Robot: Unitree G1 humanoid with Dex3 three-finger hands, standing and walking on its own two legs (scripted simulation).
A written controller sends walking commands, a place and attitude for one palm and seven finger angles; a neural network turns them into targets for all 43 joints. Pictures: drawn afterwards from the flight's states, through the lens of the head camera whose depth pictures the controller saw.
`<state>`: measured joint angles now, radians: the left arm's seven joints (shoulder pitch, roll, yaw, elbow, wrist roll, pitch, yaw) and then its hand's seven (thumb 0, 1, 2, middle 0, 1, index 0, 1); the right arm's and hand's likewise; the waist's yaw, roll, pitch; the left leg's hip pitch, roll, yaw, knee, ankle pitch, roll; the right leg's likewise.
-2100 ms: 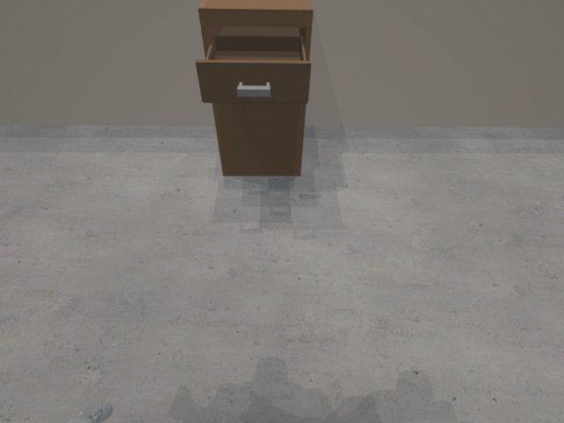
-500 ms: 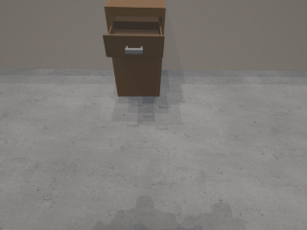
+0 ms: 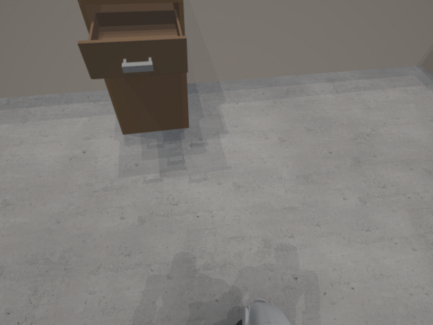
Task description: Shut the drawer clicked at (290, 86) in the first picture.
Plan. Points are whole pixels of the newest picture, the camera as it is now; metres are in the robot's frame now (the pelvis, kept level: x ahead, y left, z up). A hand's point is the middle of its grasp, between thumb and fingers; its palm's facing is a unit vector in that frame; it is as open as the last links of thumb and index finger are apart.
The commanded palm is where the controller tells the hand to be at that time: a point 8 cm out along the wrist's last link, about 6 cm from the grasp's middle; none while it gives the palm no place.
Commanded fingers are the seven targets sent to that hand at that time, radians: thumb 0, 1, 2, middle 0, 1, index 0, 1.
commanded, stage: walk to a spot facing it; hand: left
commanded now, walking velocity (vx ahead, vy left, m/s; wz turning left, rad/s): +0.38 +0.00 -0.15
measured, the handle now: (137, 63) +0.95 +0.31 -0.08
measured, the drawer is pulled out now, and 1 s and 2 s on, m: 0.30 0.30 0.30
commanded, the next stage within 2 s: turn to face it in 0.70 s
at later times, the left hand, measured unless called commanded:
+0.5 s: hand (149, 299) +0.20 +0.15 -0.18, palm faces +0.09 -0.99 -0.14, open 7.3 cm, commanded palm none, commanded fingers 0.00 0.90 0.90 -0.20 -0.30 -0.20 -0.30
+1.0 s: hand (148, 194) +0.45 +0.19 -0.16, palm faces -0.01 -0.98 -0.19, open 7.3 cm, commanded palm none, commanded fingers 0.00 0.90 0.90 -0.20 -0.30 -0.20 -0.30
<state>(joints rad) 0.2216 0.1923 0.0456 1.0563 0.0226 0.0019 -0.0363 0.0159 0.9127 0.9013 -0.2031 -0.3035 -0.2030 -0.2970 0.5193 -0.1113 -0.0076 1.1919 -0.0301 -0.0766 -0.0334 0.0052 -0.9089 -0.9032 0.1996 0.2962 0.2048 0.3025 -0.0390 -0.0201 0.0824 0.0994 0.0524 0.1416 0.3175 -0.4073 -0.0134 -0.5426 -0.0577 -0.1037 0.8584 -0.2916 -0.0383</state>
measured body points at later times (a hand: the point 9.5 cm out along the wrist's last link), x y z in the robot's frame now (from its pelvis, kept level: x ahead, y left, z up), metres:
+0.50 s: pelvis +0.21 -0.02 +0.00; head +0.21 +0.00 +0.45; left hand +0.19 +0.20 -0.16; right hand +0.29 -0.26 -0.13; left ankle +0.33 +0.11 -0.69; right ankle +0.17 -0.11 -0.73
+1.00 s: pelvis +0.39 +0.01 +0.01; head +0.40 +0.02 +0.46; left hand +0.45 +0.24 -0.15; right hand +0.34 -0.20 -0.15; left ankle +0.36 +0.11 -0.73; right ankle +0.47 -0.12 -0.70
